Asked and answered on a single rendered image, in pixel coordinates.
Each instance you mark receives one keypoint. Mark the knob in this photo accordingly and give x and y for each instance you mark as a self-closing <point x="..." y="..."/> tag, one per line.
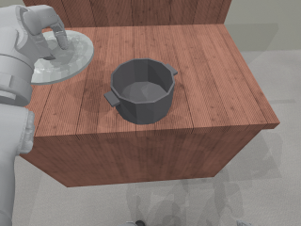
<point x="54" y="46"/>

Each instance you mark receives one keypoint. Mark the left robot forearm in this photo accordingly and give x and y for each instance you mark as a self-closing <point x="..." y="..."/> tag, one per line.
<point x="19" y="28"/>

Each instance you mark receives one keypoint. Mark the table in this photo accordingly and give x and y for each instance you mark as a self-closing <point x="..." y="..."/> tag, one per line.
<point x="217" y="105"/>

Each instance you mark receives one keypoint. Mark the left robot hand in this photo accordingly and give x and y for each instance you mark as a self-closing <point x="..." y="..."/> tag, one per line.
<point x="48" y="17"/>

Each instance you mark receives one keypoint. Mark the pot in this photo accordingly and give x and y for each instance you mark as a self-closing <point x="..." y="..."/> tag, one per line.
<point x="142" y="90"/>

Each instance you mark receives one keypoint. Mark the robot left upper arm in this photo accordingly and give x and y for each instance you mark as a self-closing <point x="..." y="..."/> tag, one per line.
<point x="16" y="137"/>

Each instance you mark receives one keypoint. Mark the lid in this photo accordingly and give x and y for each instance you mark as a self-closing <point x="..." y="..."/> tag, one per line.
<point x="67" y="63"/>

